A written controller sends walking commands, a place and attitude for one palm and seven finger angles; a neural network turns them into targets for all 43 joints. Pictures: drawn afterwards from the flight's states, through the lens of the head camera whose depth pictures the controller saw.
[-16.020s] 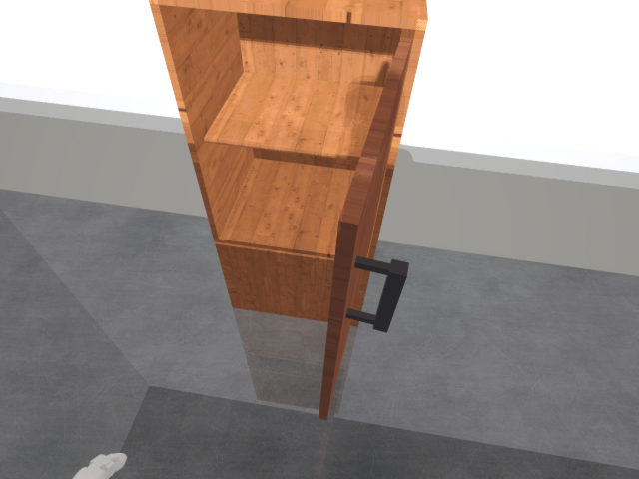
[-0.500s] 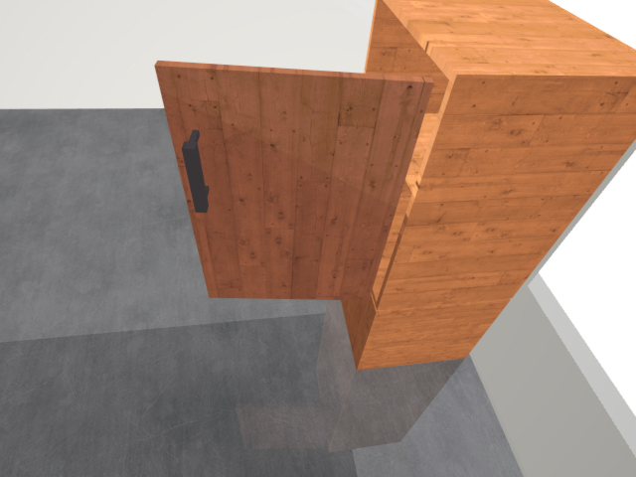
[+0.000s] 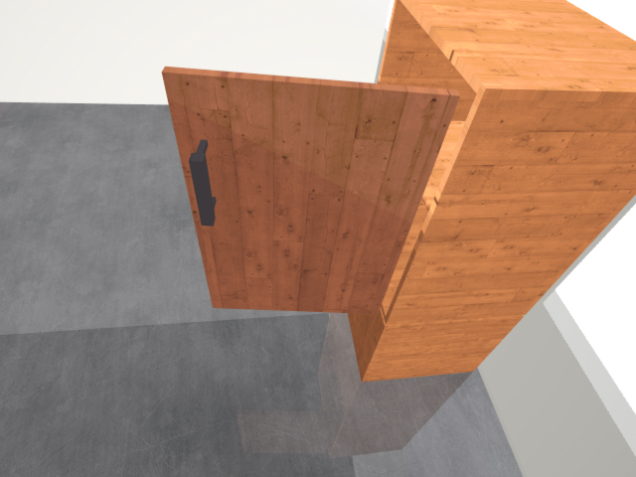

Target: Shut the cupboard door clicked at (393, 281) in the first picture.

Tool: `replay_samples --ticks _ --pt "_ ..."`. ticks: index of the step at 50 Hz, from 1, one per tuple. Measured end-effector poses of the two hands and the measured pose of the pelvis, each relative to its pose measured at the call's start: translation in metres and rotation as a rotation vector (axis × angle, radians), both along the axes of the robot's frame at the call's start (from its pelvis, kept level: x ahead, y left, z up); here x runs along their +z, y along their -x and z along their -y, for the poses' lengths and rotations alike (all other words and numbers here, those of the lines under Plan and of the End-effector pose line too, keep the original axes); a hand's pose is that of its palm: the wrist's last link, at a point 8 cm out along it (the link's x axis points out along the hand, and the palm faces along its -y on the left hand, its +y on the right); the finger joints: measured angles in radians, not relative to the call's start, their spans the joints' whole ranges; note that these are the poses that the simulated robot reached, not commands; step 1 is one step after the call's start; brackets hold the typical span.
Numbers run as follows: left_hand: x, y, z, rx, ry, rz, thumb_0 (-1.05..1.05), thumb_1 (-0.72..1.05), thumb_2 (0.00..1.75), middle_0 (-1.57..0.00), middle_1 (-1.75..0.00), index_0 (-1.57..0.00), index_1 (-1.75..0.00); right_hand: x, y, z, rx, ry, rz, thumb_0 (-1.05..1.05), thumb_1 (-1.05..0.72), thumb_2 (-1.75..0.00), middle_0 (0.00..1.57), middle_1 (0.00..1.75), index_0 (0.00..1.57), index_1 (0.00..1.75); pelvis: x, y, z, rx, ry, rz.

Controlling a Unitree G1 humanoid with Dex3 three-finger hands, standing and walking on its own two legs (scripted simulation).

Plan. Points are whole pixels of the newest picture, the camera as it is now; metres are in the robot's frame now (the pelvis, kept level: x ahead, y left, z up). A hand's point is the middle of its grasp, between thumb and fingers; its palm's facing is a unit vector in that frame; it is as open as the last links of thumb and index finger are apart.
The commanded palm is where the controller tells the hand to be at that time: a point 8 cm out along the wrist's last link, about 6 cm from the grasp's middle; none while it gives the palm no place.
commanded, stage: shuffle to correct the standing spot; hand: left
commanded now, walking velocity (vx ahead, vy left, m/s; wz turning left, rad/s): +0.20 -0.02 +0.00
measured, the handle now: (205, 184) +0.53 +0.22 +0.06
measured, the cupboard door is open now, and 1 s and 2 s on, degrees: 83 83 83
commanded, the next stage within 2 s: come to a stop and stand still in 0.22 s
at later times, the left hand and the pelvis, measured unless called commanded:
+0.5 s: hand out of the picture +0.08 +0.15 -0.18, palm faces +0.09 -0.99 -0.11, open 7.4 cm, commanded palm none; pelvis +0.11 +0.01 +0.00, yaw +1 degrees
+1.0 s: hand out of the picture +0.10 +0.15 -0.16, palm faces +0.08 -0.97 -0.22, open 7.4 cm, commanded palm none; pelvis +0.07 -0.03 +0.01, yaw +1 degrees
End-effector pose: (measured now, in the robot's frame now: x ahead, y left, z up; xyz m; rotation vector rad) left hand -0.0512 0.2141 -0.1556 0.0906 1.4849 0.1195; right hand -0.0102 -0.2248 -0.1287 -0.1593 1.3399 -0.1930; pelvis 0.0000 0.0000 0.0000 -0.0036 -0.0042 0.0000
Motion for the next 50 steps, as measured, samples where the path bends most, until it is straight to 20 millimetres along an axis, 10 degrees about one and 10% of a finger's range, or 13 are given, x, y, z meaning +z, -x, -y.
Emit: replay_samples --ticks 11,24,33,40,50 --pt "0.016 -0.121 0.0 -0.028 -0.09 0.237 0.02 0.94 0.9 -0.2 -0.3 -0.2 -0.3 -0.019 -0.013 0.003 -0.022 -0.084 -0.107 0.01 -0.9 -0.9 0.2 0.3 0.2 0.3 -0.003 -0.044 0.021 0.006 -0.014 0.002" --pt "0.003 -0.121 0.013 0.059 0.014 0.072 0.0 0.91 0.9 -0.2 -0.3 -0.2 -0.3 0.003 -0.159 0.009 0.067 0.02 0.075 0.02 -0.93 -0.9 0.19 0.3 0.2 0.3 0.002 -0.108 -0.002 0.023 0.028 0.011" --pt "0.001 -0.143 -0.006 0.041 -0.012 0.035 0.0 0.91 0.9 -0.2 -0.3 -0.2 -0.3 0.005 -0.21 -0.019 0.086 0.011 0.14 0.01 -0.92 -0.9 0.2 0.3 0.2 0.3 0.002 -0.114 -0.009 0.005 -0.001 0.001" --pt "0.018 -0.162 -0.019 -0.003 -0.12 0.146 0.0 0.91 0.9 -0.2 -0.3 -0.2 -0.3 -0.008 -0.197 -0.002 0.05 -0.034 0.178 0.01 -0.91 -0.89 0.2 0.3 0.2 0.3 -0.001 -0.088 0.009 -0.011 0.004 0.01" --pt "0.028 -0.141 0.013 0.02 -0.096 0.232 0.0 0.91 0.9 -0.2 -0.29 -0.2 -0.3 -0.004 -0.126 0.039 0.028 -0.033 0.054 0.01 -0.91 -0.9 0.2 0.3 0.2 0.3 0.007 -0.073 0.029 0.013 -0.012 0.018"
